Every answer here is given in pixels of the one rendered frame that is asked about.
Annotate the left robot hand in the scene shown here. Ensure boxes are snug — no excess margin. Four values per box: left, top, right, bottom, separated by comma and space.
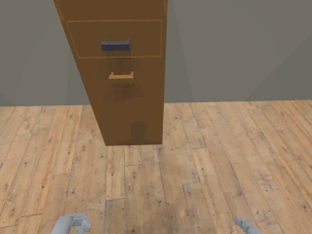
50, 213, 91, 234

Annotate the cabinet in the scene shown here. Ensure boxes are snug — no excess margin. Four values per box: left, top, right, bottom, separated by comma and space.
53, 0, 168, 146

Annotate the right robot hand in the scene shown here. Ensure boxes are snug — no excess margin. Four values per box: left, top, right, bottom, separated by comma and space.
234, 216, 262, 234

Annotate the drawer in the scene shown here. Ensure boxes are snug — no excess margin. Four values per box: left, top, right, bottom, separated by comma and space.
67, 19, 161, 58

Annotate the handle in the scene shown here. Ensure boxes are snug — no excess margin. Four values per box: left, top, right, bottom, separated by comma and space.
108, 75, 134, 84
101, 39, 131, 51

